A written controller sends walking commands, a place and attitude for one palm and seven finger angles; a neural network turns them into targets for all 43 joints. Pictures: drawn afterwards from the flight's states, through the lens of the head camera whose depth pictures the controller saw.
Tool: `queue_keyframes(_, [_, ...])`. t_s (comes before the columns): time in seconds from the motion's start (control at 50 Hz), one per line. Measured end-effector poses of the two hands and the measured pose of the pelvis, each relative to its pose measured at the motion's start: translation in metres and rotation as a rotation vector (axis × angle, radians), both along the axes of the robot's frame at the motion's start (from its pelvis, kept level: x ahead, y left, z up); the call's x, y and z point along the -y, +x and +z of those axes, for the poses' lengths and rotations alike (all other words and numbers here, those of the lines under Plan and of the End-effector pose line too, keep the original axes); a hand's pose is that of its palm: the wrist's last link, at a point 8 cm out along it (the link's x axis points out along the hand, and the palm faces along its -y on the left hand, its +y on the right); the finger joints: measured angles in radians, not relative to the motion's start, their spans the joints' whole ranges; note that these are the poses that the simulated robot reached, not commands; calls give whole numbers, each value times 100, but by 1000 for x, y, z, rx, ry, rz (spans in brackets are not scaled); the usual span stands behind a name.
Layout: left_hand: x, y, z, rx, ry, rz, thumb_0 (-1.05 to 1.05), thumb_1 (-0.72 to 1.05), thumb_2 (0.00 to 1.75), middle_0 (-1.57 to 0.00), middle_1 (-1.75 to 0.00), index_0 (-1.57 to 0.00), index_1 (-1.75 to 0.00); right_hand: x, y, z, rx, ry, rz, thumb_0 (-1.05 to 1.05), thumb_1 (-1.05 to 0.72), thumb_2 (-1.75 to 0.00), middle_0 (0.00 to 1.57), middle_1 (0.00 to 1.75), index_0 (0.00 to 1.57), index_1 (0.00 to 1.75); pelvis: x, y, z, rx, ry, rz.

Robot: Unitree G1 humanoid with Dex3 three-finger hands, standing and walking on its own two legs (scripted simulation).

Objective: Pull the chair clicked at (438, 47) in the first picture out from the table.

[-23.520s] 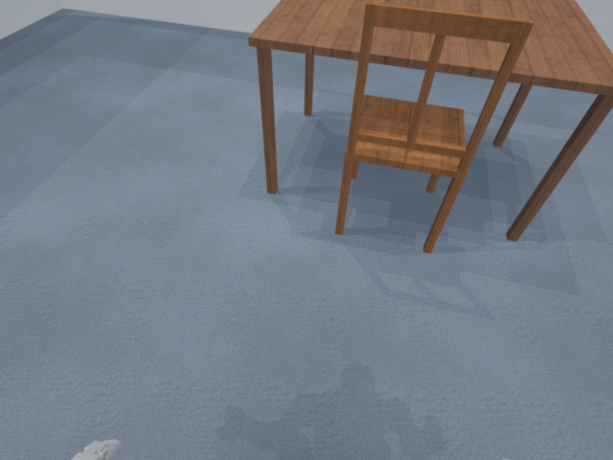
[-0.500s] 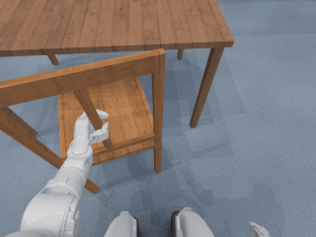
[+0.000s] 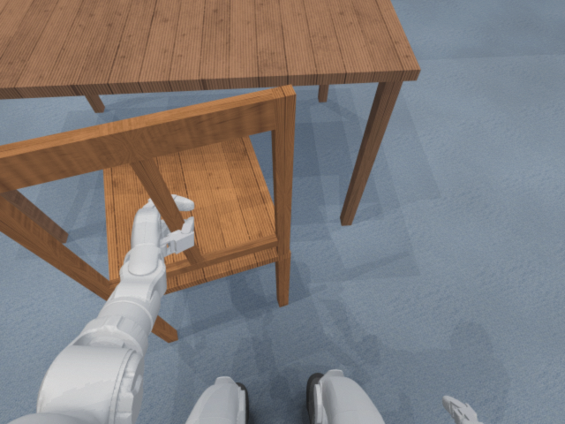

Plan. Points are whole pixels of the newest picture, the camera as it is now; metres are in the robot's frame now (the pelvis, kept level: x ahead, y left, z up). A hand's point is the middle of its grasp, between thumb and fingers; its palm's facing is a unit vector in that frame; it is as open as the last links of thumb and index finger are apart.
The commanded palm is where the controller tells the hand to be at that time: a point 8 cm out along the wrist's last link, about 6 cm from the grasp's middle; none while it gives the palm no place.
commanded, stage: step backward, pulling the chair out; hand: left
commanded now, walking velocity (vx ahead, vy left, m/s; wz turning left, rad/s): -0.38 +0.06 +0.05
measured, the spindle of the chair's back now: (174, 220) +0.43 +0.17 -0.04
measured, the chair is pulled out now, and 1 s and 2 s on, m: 0.19 0.23 0.23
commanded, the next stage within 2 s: stop walking, hand still on the chair in 0.40 s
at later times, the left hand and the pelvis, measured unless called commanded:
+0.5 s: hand (185, 234) +0.40 +0.15 -0.04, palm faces +0.08 -0.97 -0.21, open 5.3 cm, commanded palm +0.38 +0.20 -0.02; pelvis +0.00 +0.01 +0.00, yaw +0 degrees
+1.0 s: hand (182, 254) +0.36 +0.15 -0.03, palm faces +0.07 -0.98 -0.18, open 5.5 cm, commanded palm +0.34 +0.20 -0.02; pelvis +0.06 +0.01 +0.03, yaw -1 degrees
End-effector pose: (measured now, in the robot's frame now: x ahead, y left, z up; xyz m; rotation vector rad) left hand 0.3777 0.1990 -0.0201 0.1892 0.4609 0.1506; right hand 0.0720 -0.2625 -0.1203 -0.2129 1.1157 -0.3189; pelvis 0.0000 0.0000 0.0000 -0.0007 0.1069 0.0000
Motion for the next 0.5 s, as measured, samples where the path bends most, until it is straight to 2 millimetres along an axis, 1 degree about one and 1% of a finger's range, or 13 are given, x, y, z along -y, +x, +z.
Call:
queue_keyframes(0.14, [-1, 0, 0, -2, -2, -13, -2, 64, 76, -28, -117, -50, -145, 2, -6, 6, -14, -22, 1, 1, -91, -90, 20, 30, 21, 30, -5, 1, 3, -3, 0, -5])
queue_keyframes(0.36, [-1, 0, 0, -1, 2, -11, -2, 64, 76, -29, -117, -50, -145, 3, -2, 1, -1, -11, -1, 1, -91, -90, 20, 30, 21, 30, -1, -1, -1, 5, -1, 0])
queue_keyframes(0.5, [-1, 1, 1, -10, -6, -23, -2, 65, 75, -27, -117, -50, -145, 0, -8, 9, -13, -27, -2, 1, -91, -90, 20, 30, 21, 30, -9, -1, 4, 12, -3, 3])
